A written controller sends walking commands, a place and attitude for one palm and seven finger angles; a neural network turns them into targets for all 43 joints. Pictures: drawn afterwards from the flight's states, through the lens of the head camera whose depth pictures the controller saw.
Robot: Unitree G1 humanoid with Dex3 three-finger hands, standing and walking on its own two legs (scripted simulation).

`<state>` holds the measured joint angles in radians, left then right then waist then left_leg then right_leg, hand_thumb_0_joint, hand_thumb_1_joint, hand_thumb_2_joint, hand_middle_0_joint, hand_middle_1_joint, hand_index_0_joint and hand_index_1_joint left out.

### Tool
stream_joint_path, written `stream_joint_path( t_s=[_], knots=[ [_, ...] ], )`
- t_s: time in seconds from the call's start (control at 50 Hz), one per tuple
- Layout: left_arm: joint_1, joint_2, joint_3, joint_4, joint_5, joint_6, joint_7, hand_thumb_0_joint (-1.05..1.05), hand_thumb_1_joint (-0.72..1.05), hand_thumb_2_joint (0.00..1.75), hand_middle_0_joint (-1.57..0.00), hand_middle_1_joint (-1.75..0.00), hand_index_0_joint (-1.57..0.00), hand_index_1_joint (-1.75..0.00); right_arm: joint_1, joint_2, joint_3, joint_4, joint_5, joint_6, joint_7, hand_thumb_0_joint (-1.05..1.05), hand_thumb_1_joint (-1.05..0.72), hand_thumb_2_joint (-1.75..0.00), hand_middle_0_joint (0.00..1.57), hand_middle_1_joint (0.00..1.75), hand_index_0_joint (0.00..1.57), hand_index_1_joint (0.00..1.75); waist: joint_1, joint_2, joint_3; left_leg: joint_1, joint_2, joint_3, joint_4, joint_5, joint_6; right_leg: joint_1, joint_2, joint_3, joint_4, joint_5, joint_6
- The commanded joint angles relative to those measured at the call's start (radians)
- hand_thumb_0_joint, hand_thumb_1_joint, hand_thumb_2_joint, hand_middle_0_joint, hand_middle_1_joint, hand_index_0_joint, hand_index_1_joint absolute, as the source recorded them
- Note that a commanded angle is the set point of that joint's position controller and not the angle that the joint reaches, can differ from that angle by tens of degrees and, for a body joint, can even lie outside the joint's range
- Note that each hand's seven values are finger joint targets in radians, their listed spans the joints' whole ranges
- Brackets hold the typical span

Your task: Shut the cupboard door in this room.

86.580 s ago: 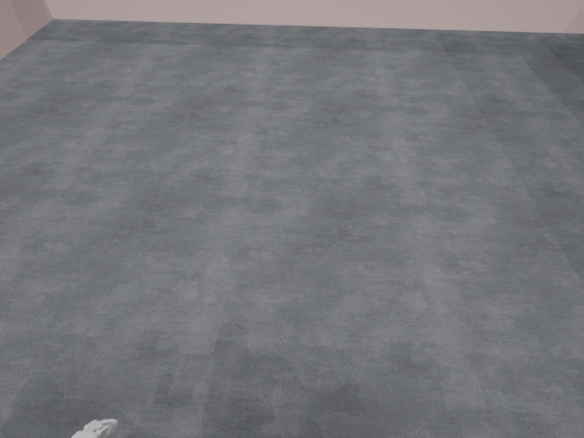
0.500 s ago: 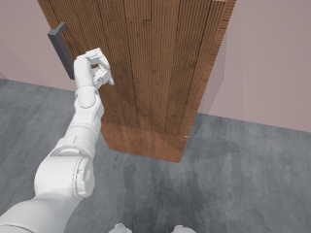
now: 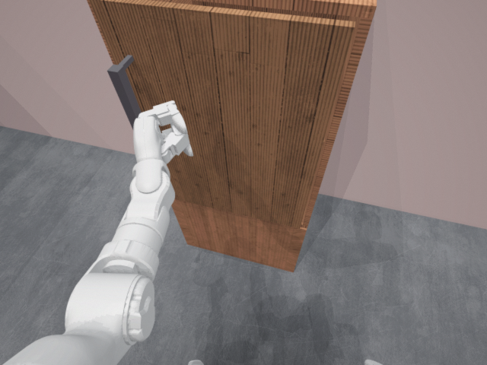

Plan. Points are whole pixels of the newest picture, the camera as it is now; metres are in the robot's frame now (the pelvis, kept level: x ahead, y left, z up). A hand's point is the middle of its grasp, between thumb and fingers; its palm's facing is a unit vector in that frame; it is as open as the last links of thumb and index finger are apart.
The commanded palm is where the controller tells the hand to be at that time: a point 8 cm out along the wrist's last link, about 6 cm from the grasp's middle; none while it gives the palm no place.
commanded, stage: draw the hand back to the body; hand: left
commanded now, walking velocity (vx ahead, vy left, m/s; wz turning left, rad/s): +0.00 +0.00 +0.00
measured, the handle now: (134, 97) +0.61 +0.20 +0.10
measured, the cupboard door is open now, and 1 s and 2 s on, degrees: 0 0 0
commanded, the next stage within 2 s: step back with the hand held close in 1.44 s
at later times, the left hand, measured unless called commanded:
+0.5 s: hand (110, 200) +0.32 +0.17 +0.15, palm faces +0.10 -0.98 -0.17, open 3.1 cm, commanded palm +0.28 +0.22 +0.16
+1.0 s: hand out of the picture +0.22 +0.28 +0.19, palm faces +0.40 -0.83 -0.38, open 5.6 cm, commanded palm +0.16 +0.32 +0.21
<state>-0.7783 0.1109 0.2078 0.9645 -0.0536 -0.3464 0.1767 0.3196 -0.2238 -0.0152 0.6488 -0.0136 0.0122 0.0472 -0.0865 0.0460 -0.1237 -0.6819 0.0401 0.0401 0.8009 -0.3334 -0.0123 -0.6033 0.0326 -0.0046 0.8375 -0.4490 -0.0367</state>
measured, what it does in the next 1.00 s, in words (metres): stands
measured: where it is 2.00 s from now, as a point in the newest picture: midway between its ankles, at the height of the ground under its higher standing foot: outside the picture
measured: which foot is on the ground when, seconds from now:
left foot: down 0.00-1.00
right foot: down 0.00-1.00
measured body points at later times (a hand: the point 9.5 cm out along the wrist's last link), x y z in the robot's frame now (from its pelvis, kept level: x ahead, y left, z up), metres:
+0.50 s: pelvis +0.00 +0.01 +0.03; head -0.01 -0.02 +0.48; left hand +0.31 +0.22 +0.16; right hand +0.19 -0.22 -0.05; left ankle +0.03 +0.13 -0.70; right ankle -0.03 -0.09 -0.70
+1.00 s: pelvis +0.02 +0.02 +0.04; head +0.00 -0.01 +0.49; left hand +0.19 +0.32 +0.21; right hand +0.21 -0.18 -0.05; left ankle +0.03 +0.13 -0.70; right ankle -0.03 -0.09 -0.70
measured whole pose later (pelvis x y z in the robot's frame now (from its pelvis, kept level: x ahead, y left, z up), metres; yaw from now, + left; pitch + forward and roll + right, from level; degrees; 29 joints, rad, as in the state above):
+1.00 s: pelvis +0.02 +0.02 +0.04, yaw +1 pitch -3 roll +0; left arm 0.40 0.33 0.28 -0.32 -0.08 -0.04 0.08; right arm 0.19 -0.22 0.04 0.61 0.02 -0.01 -0.07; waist 0.06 0.08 -0.01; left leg -0.15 0.00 0.04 0.42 -0.21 0.02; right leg -0.04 0.00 0.00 0.39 -0.29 0.00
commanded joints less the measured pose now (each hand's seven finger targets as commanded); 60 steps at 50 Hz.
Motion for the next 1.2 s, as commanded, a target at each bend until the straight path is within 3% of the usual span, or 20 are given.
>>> stream_joint_path(
  t_s=[0.0,0.04,0.12,0.14,0.24,0.28,0.34,0.36,0.4,0.52,0.58,0.6,0.66,0.8,0.82,0.86,0.9,1.04,1.08,1.18],
  knots=[
    [-0.157,0.195,0.029,-0.376,-0.033,-0.028,-0.053,0.0,0.9,0.9,-1.3,-1.5,-1.3,-1.5,0.053,-0.141,-0.05,-0.138,0.023,-0.016,-0.013,0.0,-0.9,-0.9,0.2,0.3,0.2,0.3,0.054,-0.135,-0.392,0.288,-0.056,0.017,-0.068,0.293,0.052,0.269,-0.001,0.016,-0.157,0.651,0.053],
    [-0.142,0.165,-0.012,-0.479,-0.064,0.002,-0.08,0.0,0.9,0.9,-1.3,-1.5,-1.3,-1.5,0.029,-0.14,-0.049,-0.145,0.038,-0.018,-0.021,0.0,-0.9,-0.9,0.2,0.3,0.2,0.3,0.038,-0.16,-0.322,0.309,-0.052,0.018,-0.093,0.256,0.057,0.26,-0.001,0.016,-0.197,0.627,0.065],
    [-0.072,0.146,-0.064,-0.702,-0.095,0.039,-0.116,0.0,0.9,0.9,-1.3,-1.5,-1.3,-1.5,-0.026,-0.129,-0.045,-0.149,0.055,-0.041,-0.044,0.0,-0.9,-0.9,0.2,0.3,0.2,0.3,0.049,-0.047,-0.305,0.409,-0.048,0.016,-0.128,0.272,0.058,0.271,0.004,0.006,-0.23,0.575,0.051],
    [-0.061,0.139,-0.077,-0.728,-0.099,0.049,-0.121,0.0,0.9,0.9,-1.3,-1.5,-1.3,-1.5,-0.03,-0.129,-0.045,-0.142,0.056,-0.049,-0.049,0.0,-0.9,-0.9,0.2,0.3,0.2,0.3,0.04,-0.076,-0.285,0.423,-0.045,0.01,-0.134,0.262,0.059,0.257,0.006,-0.001,-0.241,0.542,0.051],
    [0.094,0.155,-0.074,-0.819,-0.117,0.119,-0.137,0.0,0.9,0.9,-1.3,-1.5,-1.3,-1.5,-0.104,-0.127,-0.028,-0.148,0.067,-0.074,-0.069,0.0,-0.9,-0.9,0.2,0.3,0.2,0.3,0.071,-0.04,-0.196,0.451,-0.046,0.003,-0.185,0.207,0.056,0.245,0.001,-0.008,-0.285,0.417,0.042],
    [0.169,0.177,-0.049,-0.85,-0.126,0.154,-0.144,0.0,0.9,0.9,-1.24,-1.44,-1.24,-1.44,-0.133,-0.129,-0.022,-0.16,0.068,-0.079,-0.074,0.0,-0.9,-0.9,0.2,0.3,0.2,0.3,0.09,-0.091,-0.187,0.455,-0.046,0.001,-0.202,0.201,0.057,0.268,-0.002,-0.009,-0.299,0.404,0.042],
    [0.25,0.19,-0.04,-0.921,-0.139,0.2,-0.163,0.0,0.9,0.9,-1.16,-1.35,-1.16,-1.35,-0.185,-0.125,-0.008,-0.182,0.076,-0.079,-0.082,0.0,-0.9,-0.9,0.2,0.3,0.2,0.3,0.106,-0.092,-0.147,0.467,-0.044,0.0,-0.232,0.198,0.054,0.291,-0.008,-0.014,-0.315,0.388,0.039],
    [0.295,0.259,-0.106,-1.008,-0.05,0.183,-0.146,0.0,0.9,0.9,-1.13,-1.32,-1.13,-1.32,-0.208,-0.105,-0.007,-0.193,0.07,-0.059,-0.093,0.0,-0.9,-0.9,0.2,0.3,0.2,0.3,0.084,-0.1,-0.105,0.512,-0.045,-0.008,-0.274,0.193,0.056,0.283,-0.037,0.032,-0.378,0.406,0.052],
    [0.412,0.277,-0.075,-1.017,-0.046,0.199,-0.132,0.0,0.9,0.9,-1.08,-1.26,-1.08,-1.26,-0.229,-0.108,0.001,-0.2,0.067,-0.038,-0.109,0.0,-0.9,-0.9,0.2,0.3,0.2,0.3,0.098,-0.102,-0.075,0.532,-0.041,-0.006,-0.304,0.193,0.06,0.324,-0.037,0.027,-0.415,0.382,0.049],
    [0.51,0.276,-0.073,-1.165,-0.029,0.23,-0.119,0.0,0.9,0.9,-0.92,-1.08,-0.92,-1.08,-0.27,-0.094,0.023,-0.217,0.058,-0.025,-0.125,0.0,-0.9,-0.9,0.2,0.3,0.2,0.3,0.096,-0.033,-0.015,0.638,-0.029,-0.015,-0.385,0.22,0.054,0.361,-0.022,0.002,-0.477,0.348,0.032],
    [0.572,0.296,-0.045,-1.25,-0.024,0.238,-0.111,0.0,0.9,0.9,-0.83,-0.99,-0.83,-0.99,-0.277,-0.094,0.028,-0.221,0.05,-0.03,-0.125,0.0,-0.9,-0.9,0.2,0.3,0.2,0.3,0.104,0.009,-0.036,0.675,-0.026,-0.021,-0.408,0.252,0.048,0.4,-0.019,-0.007,-0.487,0.367,0.025],
    [0.618,0.3,-0.041,-1.26,-0.024,0.244,-0.11,0.0,0.9,0.9,-0.81,-0.96,-0.81,-0.96,-0.276,-0.099,0.028,-0.22,0.046,-0.033,-0.126,0.0,-0.9,-0.9,0.2,0.3,0.2,0.3,0.109,-0.015,-0.04,0.678,-0.026,-0.023,-0.412,0.268,0.05,0.419,-0.019,-0.008,-0.492,0.384,0.026],
    [0.678,0.301,-0.027,-1.343,-0.021,0.248,-0.103,0.0,0.9,0.9,-0.72,-0.87,-0.72,-0.87,-0.287,-0.094,0.031,-0.224,0.041,-0.04,-0.125,0.0,-0.9,-0.9,0.2,0.3,0.2,0.3,0.109,0.007,-0.024,0.692,-0.023,-0.027,-0.428,0.272,0.045,0.423,-0.019,-0.015,-0.501,0.378,0.025],
    [0.918,0.386,0.11,-1.437,-0.022,0.251,-0.086,0.0,0.9,0.9,-0.53,-0.66,-0.53,-0.66,-0.295,-0.1,0.023,-0.216,0.03,-0.062,-0.123,0.0,-0.9,-0.9,0.2,0.3,0.2,0.3,0.141,-0.009,-0.014,0.673,-0.022,-0.026,-0.424,0.336,0.045,0.467,-0.022,-0.018,-0.51,0.439,0.025],
    [0.941,0.368,0.105,-1.45,-0.023,0.25,-0.087,0.0,0.9,0.9,-0.5,-0.63,-0.5,-0.63,-0.291,-0.093,0.025,-0.219,0.032,-0.059,-0.122,0.0,-0.9,-0.9,0.2,0.3,0.2,0.3,0.135,-0.017,-0.008,0.669,-0.021,-0.025,-0.425,0.341,0.043,0.471,-0.027,-0.021,-0.5,0.442,0.027],
    [0.968,0.384,0.135,-1.486,-0.023,0.246,-0.083,0.0,0.9,0.9,-0.45,-0.57,-0.45,-0.57,-0.292,-0.093,0.021,-0.217,0.033,-0.064,-0.121,0.0,-0.9,-0.9,0.2,0.3,0.2,0.3,0.137,0.013,0.002,0.668,-0.02,-0.023,-0.425,0.325,0.04,0.458,-0.027,-0.023,-0.504,0.42,0.028],
    [1.04,0.423,0.192,-1.486,-0.025,0.245,-0.078,0.0,0.9,0.9,-0.39,-0.51,-0.39,-0.51,-0.293,-0.101,0.014,-0.212,0.031,-0.074,-0.122,0.0,-0.9,-0.9,0.2,0.3,0.2,0.3,0.149,-0.011,0.022,0.653,-0.019,-0.022,-0.42,0.332,0.043,0.458,-0.025,-0.021,-0.515,0.427,0.029],
    [1.187,0.46,0.29,-1.56,-0.032,0.222,-0.066,0.0,0.9,0.9,-0.2,-0.3,-0.2,-0.3,-0.278,-0.098,0.003,-0.207,0.035,-0.107,-0.123,0.0,-0.9,-0.9,0.2,0.3,0.2,0.3,0.158,0.018,0.038,0.634,-0.017,-0.022,-0.416,0.318,0.039,0.45,-0.03,-0.028,-0.504,0.399,0.03],
    [1.155,0.409,0.233,-1.542,-0.028,0.222,-0.069,0.0,0.9,0.9,-0.2,-0.3,-0.2,-0.3,-0.276,-0.103,0.0,-0.201,0.037,-0.114,-0.125,0.0,-0.9,-0.9,0.2,0.3,0.2,0.3,0.14,-0.001,0.083,0.635,-0.016,-0.018,-0.418,0.283,0.043,0.41,-0.028,-0.026,-0.515,0.363,0.034],
    [1.104,0.412,0.224,-1.515,-0.021,0.224,-0.061,0.0,0.9,0.9,-0.2,-0.3,-0.2,-0.3,-0.267,-0.114,-0.005,-0.192,0.033,-0.127,-0.134,0.0,-0.9,-0.9,0.2,0.3,0.2,0.3,0.14,-0.029,0.078,0.639,-0.022,-0.025,-0.424,0.264,0.051,0.411,-0.032,-0.022,-0.516,0.342,0.036]
  ],
)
